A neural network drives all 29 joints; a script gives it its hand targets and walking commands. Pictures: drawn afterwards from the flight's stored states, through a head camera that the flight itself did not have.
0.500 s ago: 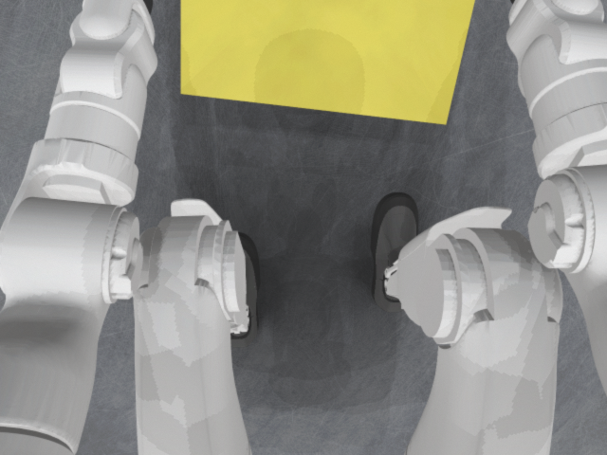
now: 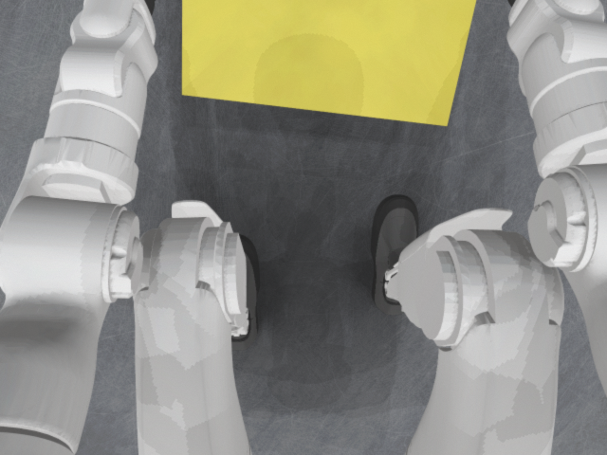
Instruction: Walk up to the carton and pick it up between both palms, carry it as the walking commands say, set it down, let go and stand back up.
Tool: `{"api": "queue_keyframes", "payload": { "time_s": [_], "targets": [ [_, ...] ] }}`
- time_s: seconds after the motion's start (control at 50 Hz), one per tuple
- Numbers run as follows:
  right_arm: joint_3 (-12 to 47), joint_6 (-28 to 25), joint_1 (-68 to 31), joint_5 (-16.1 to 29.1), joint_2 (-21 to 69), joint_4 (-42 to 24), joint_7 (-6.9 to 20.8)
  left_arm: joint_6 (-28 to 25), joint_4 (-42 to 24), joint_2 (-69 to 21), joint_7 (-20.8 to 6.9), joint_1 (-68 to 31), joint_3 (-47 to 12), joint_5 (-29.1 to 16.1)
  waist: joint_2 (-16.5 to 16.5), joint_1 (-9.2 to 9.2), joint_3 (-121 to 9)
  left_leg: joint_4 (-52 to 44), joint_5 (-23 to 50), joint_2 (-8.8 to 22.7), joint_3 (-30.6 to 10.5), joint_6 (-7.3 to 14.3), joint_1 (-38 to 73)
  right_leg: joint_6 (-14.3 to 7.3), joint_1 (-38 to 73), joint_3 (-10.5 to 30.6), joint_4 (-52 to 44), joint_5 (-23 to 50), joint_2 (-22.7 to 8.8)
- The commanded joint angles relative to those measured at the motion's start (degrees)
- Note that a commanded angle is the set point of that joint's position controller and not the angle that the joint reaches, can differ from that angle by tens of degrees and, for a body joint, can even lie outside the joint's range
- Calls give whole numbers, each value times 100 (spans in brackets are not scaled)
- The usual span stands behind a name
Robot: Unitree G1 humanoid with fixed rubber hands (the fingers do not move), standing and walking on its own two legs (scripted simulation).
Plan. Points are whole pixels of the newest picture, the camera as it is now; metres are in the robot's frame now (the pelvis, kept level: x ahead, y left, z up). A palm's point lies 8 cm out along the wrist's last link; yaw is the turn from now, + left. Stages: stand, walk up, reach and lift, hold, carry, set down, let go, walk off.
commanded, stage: reach and lift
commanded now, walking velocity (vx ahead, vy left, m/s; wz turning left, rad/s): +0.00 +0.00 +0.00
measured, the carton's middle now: out of the picture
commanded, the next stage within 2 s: none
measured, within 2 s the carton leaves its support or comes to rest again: leaves its support in 0.30 s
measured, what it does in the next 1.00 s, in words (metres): stands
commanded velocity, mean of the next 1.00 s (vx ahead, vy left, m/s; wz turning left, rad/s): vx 0.00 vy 0.00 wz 0.00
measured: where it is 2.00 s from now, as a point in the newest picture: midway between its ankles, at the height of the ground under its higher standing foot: (314, 291)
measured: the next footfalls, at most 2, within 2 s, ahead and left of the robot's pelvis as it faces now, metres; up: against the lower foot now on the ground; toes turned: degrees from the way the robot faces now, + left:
none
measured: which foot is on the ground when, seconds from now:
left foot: down 0.00-1.00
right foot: down 0.00-1.00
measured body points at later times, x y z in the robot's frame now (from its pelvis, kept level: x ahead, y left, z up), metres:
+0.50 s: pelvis -0.02 +0.00 +0.01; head +0.35 +0.01 +0.25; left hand +0.53 +0.17 -0.17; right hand +0.54 -0.20 -0.16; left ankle +0.07 +0.12 -0.32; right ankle +0.13 -0.14 -0.32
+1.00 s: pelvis -0.04 +0.00 +0.02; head +0.33 +0.01 +0.27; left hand +0.53 +0.17 -0.13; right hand +0.54 -0.20 -0.12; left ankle +0.07 +0.12 -0.32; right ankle +0.13 -0.14 -0.32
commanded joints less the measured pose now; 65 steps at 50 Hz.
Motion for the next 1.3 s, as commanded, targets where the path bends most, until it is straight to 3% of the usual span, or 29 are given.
{"api": "queue_keyframes", "payload": {
  "time_s": [0.0,0.12,0.26,0.36,0.5,0.62,0.86,1.04,1.16,1.28],
  "targets": [
    [857,143,-1493,-267,5326,-860,909,-23,-1197,-4453,-1033,-3027,-1403,-92,36,-192,-6634,-1706,2830,-386,180,77,1560,-262,3660,-615,-408,2504,452],
    [1139,105,-1634,-21,5440,-1448,781,-99,-1921,-4542,-883,-3349,-1775,-443,57,-286,-8152,-1648,3421,-428,224,47,2314,-262,4409,-658,-364,3128,534],
    [1503,141,-2093,316,5310,-2797,568,-54,-3167,-4401,-588,-3878,-2050,-719,116,-320,-10939,-1661,4204,-533,367,12,3787,-215,5705,-767,-435,3865,655],
    [1429,341,-2269,224,5457,-2629,583,110,-3000,-4543,-605,-4090,-2093,-638,194,-371,-11026,-1835,3513,-499,497,25,3719,-241,5671,-870,-615,3178,639],
    [1358,524,-3068,150,5516,-3210,606,258,-3523,-4657,-665,-4939,-2145,-754,247,-541,-11602,-2049,2938,-517,551,53,3875,-293,5923,-970,-808,2604,581],
    [1263,743,-3340,-28,5695,-3103,664,395,-3572,-4692,-744,-5352,-2093,-743,266,-616,-11528,-2210,2332,-490,602,54,3697,-322,5880,-993,-953,1979,537],
    [1409,1092,-3148,-183,6236,-3615,768,627,-4398,-5042,-837,-5423,-2170,-778,180,-666,-13150,-2310,2817,-598,667,21,4430,-308,6645,-1017,-1079,2415,623],
    [1529,1340,-2927,-333,6658,-3789,946,815,-4517,-5633,-984,-5058,-2162,-643,148,-668,-13631,-2557,2924,-648,663,35,4699,-324,6612,-1058,-1328,2413,679],
    [1517,1450,-2921,-486,6874,-3875,1043,925,-4150,-5991,-1133,-4825,-2071,-574,121,-731,-13625,-2696,2689,-662,675,54,4472,-321,6623,-1057,-1543,2204,698],
    [1729,1567,-3050,-389,6890,-4312,1098,1066,-4492,-6226,-1162,-4789,-2173,-619,232,-775,-14447,-2836,2868,-707,635,29,5066,-324,6849,-1100,-1672,2327,748]
  ]
}}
